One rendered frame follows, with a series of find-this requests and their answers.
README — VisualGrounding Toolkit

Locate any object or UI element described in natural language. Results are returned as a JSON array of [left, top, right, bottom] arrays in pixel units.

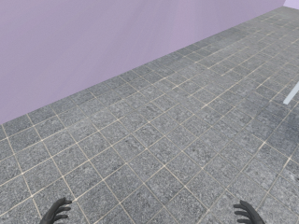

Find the robot left hand
[[39, 197, 72, 224]]

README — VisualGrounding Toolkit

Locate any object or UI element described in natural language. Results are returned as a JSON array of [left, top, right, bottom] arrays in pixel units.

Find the robot right hand
[[233, 200, 265, 224]]

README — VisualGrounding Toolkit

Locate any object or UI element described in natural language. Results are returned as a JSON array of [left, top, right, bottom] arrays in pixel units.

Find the table
[[283, 81, 299, 105]]

